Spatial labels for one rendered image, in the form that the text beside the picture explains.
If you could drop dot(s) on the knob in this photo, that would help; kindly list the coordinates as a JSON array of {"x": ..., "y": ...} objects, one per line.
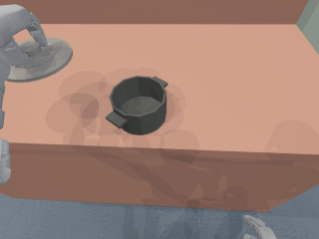
[{"x": 31, "y": 48}]

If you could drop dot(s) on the pot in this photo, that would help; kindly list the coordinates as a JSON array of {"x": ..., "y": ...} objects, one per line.
[{"x": 139, "y": 104}]

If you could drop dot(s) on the robot left forearm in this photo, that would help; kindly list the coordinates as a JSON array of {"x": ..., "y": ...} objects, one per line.
[{"x": 5, "y": 68}]

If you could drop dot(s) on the right robot hand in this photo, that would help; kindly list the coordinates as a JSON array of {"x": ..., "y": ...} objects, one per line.
[{"x": 259, "y": 227}]

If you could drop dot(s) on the lid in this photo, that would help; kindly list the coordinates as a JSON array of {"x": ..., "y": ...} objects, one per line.
[{"x": 52, "y": 59}]

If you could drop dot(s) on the table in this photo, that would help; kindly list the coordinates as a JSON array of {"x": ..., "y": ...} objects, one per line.
[{"x": 241, "y": 129}]

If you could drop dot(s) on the robot left upper arm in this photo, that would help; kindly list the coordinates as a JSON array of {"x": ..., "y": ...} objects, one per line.
[{"x": 5, "y": 159}]

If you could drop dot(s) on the left robot hand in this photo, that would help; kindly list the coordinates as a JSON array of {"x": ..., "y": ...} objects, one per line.
[{"x": 18, "y": 18}]

